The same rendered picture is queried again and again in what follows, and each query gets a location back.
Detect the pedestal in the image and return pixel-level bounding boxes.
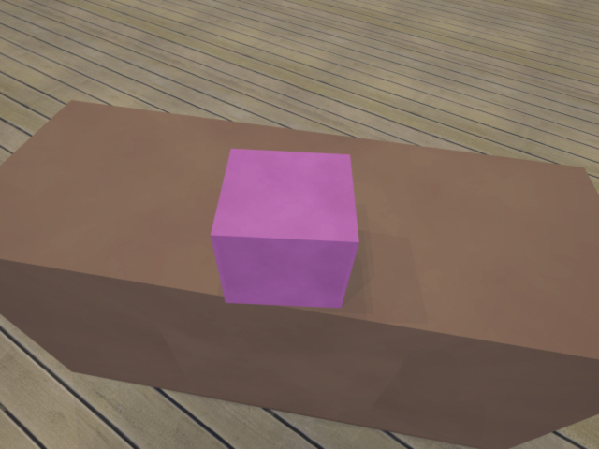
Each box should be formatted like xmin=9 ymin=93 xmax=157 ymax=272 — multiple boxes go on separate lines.
xmin=0 ymin=100 xmax=599 ymax=449

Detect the carton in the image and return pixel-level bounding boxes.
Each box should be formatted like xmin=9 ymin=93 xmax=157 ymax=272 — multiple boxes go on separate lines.
xmin=211 ymin=149 xmax=359 ymax=308

